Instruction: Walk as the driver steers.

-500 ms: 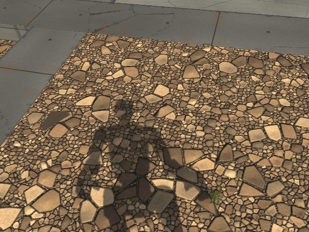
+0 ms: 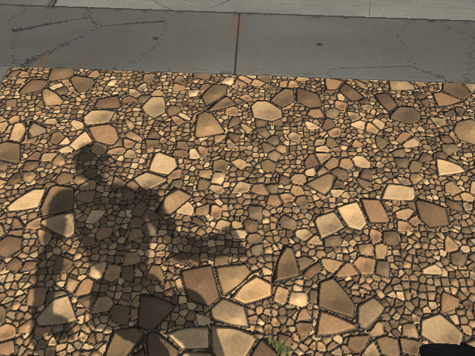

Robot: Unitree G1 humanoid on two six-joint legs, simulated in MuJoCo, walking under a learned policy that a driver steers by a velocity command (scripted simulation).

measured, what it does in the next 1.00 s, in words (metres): walks ahead, turning right: right foot, then left foot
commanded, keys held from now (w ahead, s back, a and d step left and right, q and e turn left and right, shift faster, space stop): e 0.26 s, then no key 0.50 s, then e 0.20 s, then w+e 0.04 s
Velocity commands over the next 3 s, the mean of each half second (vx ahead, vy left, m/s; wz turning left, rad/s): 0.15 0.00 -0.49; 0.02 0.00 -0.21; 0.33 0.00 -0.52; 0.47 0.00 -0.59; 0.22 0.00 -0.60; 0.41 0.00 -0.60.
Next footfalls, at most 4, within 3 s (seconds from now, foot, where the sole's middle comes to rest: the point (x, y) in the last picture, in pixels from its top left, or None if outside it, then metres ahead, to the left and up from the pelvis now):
0.38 right None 0.26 -0.11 -0.76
0.76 left None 0.23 0.10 -0.76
1.08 right None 0.17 -0.10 -0.76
1.54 left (288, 332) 0.54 -0.07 -0.76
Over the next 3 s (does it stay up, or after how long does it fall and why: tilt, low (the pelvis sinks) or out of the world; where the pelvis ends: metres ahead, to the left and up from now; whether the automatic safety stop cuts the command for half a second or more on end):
stays up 0.70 -0.57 0.02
